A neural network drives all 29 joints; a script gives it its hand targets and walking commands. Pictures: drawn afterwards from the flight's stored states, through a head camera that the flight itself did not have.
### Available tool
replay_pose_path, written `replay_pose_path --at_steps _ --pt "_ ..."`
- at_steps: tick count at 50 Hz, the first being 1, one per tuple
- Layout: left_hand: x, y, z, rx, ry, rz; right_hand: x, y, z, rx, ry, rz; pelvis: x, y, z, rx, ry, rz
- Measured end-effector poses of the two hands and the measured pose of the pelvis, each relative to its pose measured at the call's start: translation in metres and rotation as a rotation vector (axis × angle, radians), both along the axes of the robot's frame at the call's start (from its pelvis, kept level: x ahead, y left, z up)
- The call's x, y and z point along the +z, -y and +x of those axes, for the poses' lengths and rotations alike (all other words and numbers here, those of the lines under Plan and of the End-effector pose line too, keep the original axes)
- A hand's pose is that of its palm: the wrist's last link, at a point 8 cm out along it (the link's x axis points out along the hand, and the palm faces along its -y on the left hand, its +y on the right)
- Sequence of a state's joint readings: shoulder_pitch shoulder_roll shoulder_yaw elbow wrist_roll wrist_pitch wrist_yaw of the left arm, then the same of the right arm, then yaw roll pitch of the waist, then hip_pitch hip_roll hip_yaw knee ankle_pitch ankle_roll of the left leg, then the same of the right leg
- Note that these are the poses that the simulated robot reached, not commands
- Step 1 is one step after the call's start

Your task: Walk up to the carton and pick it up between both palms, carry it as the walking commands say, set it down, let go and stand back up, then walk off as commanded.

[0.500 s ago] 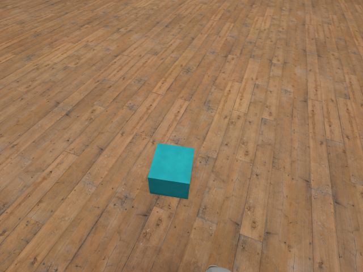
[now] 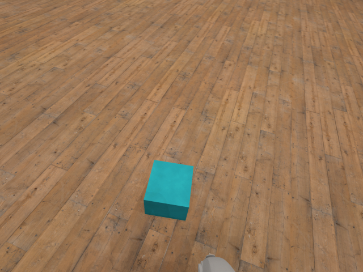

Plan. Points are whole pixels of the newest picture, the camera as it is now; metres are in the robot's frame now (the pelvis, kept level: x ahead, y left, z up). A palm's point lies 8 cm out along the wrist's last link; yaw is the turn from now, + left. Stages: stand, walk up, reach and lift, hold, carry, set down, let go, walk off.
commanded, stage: walk up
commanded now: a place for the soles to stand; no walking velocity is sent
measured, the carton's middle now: (169, 189) +0.65 +0.00 -0.67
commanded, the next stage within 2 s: none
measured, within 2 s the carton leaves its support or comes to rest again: neither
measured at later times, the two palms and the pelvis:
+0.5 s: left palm (66, 240) +0.22 +0.25 -0.08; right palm (330, 241) +0.22 -0.39 -0.09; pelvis +0.13 -0.07 +0.00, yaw -2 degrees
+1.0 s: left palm (68, 236) +0.23 +0.26 -0.11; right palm (312, 219) +0.27 -0.37 -0.09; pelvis +0.14 -0.05 -0.01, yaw -2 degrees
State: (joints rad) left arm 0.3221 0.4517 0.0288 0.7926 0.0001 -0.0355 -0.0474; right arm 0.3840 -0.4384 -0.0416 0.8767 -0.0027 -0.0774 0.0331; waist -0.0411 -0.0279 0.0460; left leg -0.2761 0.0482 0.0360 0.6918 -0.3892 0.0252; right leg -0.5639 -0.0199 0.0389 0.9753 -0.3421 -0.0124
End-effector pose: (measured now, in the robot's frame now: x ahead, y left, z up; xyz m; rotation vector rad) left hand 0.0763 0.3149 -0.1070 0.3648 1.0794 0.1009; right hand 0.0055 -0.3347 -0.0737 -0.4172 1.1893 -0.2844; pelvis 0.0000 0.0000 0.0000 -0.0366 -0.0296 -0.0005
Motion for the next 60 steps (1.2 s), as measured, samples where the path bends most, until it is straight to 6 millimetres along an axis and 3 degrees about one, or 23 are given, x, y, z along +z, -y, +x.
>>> replay_pose_path --at_steps 6,11,17,23,29,34,48,60 --pt "0.005 0.023 0.066 -0.026 0.034 0.009 -0.011 0.02 0.029 -0.016 -0.037 0.023 -0.004 0.022 0.044 0.0 -0.014 0.029" --pt "0.009 0.052 0.119 -0.047 0.09 0.042 -0.033 0.045 0.078 -0.015 -0.01 0.057 -0.014 0.051 0.084 -0.01 -0.002 0.054" --pt "0.026 0.066 0.134 -0.013 0.079 0.072 -0.024 0.059 0.157 0.034 0.08 0.067 0.0 0.067 0.109 -0.02 0.018 0.069" --pt "0.027 0.064 0.138 0.02 0.059 0.084 -0.019 0.059 0.204 0.057 0.122 0.066 0.002 0.068 0.128 -0.031 0.034 0.054" --pt "0.005 0.053 0.145 0.023 0.024 0.067 -0.023 0.049 0.214 0.052 0.112 0.037 -0.01 0.056 0.133 -0.038 0.006 0.011" --pt "-0.003 0.055 0.146 0.038 0.013 0.029 -0.021 0.037 0.215 0.039 0.089 0.04 -0.008 0.05 0.135 -0.033 0.016 0.012" --pt "-0.003 0.053 0.156 0.037 0.016 0.023 -0.013 0.032 0.262 0.061 0.153 0.039 -0.006 0.046 0.143 -0.033 0.008 0.008" --pt "-0.001 0.053 0.163 0.033 0.036 0.024 -0.014 0.031 0.268 0.061 0.158 0.048 -0.006 0.046 0.143 -0.033 0.01 0.008"
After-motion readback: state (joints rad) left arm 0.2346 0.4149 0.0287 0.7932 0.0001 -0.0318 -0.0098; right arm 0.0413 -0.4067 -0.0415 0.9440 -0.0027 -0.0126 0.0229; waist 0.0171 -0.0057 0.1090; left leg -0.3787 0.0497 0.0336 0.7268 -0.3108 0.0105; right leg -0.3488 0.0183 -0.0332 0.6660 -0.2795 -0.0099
